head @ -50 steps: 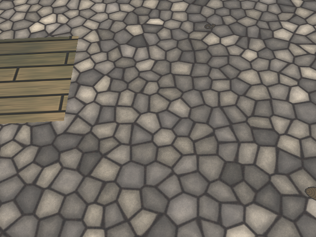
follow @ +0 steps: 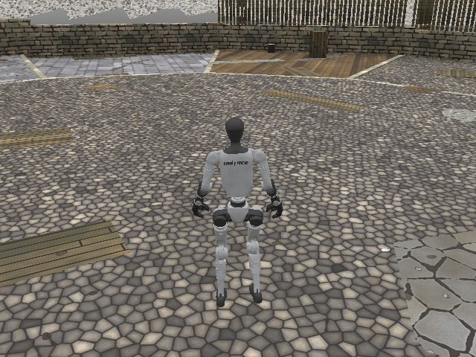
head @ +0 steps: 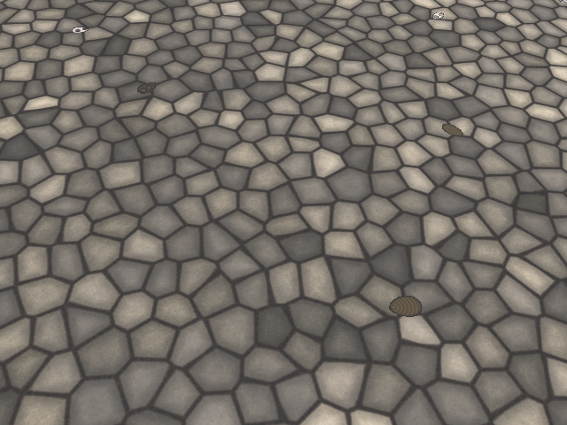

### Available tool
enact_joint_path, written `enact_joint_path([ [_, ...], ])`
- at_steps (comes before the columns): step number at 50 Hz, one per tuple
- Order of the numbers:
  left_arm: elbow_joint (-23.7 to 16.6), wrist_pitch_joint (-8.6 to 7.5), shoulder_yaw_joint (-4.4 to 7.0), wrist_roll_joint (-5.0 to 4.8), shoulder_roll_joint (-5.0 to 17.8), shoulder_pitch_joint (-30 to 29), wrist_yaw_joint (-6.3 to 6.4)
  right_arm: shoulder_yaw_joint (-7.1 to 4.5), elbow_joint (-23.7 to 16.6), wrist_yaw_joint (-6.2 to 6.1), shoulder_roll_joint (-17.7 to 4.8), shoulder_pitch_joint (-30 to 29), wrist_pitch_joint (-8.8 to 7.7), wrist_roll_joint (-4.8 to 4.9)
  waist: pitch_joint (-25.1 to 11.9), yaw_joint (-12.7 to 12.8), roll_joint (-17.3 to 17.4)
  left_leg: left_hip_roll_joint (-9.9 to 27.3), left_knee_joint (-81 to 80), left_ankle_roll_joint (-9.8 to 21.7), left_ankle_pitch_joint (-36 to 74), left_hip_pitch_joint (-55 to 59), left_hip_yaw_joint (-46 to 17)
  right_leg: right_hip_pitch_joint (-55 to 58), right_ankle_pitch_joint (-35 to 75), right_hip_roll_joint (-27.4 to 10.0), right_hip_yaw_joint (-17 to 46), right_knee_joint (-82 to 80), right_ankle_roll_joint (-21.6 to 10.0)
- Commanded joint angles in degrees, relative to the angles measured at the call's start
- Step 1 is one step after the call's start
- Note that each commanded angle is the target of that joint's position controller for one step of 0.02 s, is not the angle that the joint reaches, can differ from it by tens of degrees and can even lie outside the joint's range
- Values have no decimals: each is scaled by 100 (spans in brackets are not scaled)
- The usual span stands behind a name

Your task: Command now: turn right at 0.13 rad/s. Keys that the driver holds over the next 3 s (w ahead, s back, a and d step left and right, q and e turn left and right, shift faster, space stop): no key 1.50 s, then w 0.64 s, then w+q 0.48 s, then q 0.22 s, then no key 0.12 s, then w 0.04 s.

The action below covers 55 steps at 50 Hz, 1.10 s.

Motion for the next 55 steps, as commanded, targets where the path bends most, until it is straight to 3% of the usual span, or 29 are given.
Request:
enact_joint_path([
  [1, -210, -33, 109, -17, 288, 155, 4, -146, -356, -27, -804, -554, -53, 67, -306, 200, 1103, 1183, -722, 1019, 1874, 313, -1071, -7, 39, -385, -175, -140, 227],
  [3, -203, -80, 32, -44, 113, -40, -23, -144, -268, -30, -827, -338, 30, 44, -448, -6, 1237, 1083, -534, 1019, 2206, 497, -951, 357, 246, -426, -447, -1071, 221],
  [5, -42, -94, 59, -77, 174, 173, -34, -121, -203, -27, -846, -292, 87, 96, -530, 93, 1219, 1018, -367, 938, 2223, 522, -923, 939, 1286, -354, -648, -2411, 122],
  [6, 10, -92, 69, -34, 263, 209, -36, -100, -137, -17, -813, -131, 71, 120, -520, 86, 1120, 963, -368, 772, 2086, 408, -918, 1312, 1959, -380, -573, -2971, 22],
  [7, -27, -83, 99, 26, 500, 203, -5, -67, -92, 10, -772, 21, 3, 74, -599, 16, 840, 901, -354, 499, 1720, 156, -894, 1743, 2644, -661, -219, -2933, -117],
  [8, 3, -66, 184, 45, 892, 184, 25, -66, -99, 59, -784, 194, -81, -4, -634, -242, 163, 562, -317, 247, 1238, -11, -537, 1772, 3166, -875, -36, -2417, -362],
  [9, 101, -72, 158, 54, 635, 192, -18, -32, -49, 61, -689, -15, -101, -20, -669, -94, -115, 296, -295, 0, 626, 308, -159, 1359, 2352, -797, -94, -2349, -557],
  [10, 56, -88, 80, 78, 395, 178, -56, -49, -31, 54, -811, -214, -90, -13, -477, 49, 136, 272, -149, -67, 403, 284, -124, 1106, 1959, -759, -66, -2526, -577],
  [11, 132, -113, 48, 122, 336, 165, -54, -29, -34, 38, -687, -329, -70, 8, -368, 17, 69, 273, -117, -49, 381, 255, -96, 1014, 1858, -741, -48, -2588, -502],
  [14, 250, -239, 21, 87, 328, 226, -38, -27, 84, -46, -654, -241, 33, 25, -122, -18, -145, 267, -66, -91, 596, 265, -110, 768, 1918, -715, -49, -2640, -426],
  [19, 424, -304, -26, 76, 276, 322, -10, -42, 373, -96, -651, -138, 80, 37, -4, -13, -10, 253, -101, -171, 513, 269, -99, 688, 1624, -681, -39, -2716, -437],
  [37, 1185, -334, -108, 25, 136, 523, 10, -41, 1364, -207, -658, 186, 101, 76, -16, 12, 210, 239, -213, -223, 739, 273, -79, 925, 1973, -512, -279, -2708, -463],
  [55, 1769, -318, -187, -2, 43, 795, 58, 40, 1800, -230, -474, 409, 134, 86, 84, 21, 259, 174, -233, -162, 714, 224, -24, 858, 1932, -430, -428, -2705, -408],
])
Next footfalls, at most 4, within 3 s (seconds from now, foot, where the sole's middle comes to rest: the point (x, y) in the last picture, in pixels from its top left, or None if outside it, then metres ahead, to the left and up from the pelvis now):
0.14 right None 0.02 -0.15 -0.78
2.18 right None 0.40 -0.14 -0.78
2.74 left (220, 351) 0.67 0.15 -0.78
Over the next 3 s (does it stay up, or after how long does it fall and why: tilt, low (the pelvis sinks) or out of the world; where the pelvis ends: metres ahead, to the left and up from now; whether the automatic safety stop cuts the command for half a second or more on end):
stays up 0.60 0.05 0.00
